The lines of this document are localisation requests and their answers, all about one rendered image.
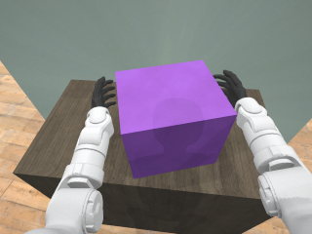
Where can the carton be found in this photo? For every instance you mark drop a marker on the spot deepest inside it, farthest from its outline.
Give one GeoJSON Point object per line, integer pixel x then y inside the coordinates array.
{"type": "Point", "coordinates": [172, 117]}

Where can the robot right upper arm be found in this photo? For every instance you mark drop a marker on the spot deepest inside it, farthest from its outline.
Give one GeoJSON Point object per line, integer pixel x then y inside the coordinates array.
{"type": "Point", "coordinates": [287, 194]}

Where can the robot right forearm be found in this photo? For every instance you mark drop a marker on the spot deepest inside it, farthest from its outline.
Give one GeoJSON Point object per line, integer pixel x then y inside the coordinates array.
{"type": "Point", "coordinates": [270, 151]}

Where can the pedestal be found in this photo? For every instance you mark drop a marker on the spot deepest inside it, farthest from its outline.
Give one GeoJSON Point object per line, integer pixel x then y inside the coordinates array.
{"type": "Point", "coordinates": [218, 198]}

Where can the left robot hand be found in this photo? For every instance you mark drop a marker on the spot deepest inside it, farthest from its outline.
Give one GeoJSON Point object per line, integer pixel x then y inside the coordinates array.
{"type": "Point", "coordinates": [98, 98]}

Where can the right robot hand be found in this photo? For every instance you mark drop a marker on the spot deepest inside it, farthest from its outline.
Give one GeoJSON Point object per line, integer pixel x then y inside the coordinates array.
{"type": "Point", "coordinates": [234, 89]}

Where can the robot left upper arm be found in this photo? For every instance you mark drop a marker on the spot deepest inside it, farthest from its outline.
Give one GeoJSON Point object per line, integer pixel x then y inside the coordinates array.
{"type": "Point", "coordinates": [73, 211]}

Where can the robot left forearm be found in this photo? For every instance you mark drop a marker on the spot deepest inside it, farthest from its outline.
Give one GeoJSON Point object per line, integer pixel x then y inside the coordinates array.
{"type": "Point", "coordinates": [86, 167]}

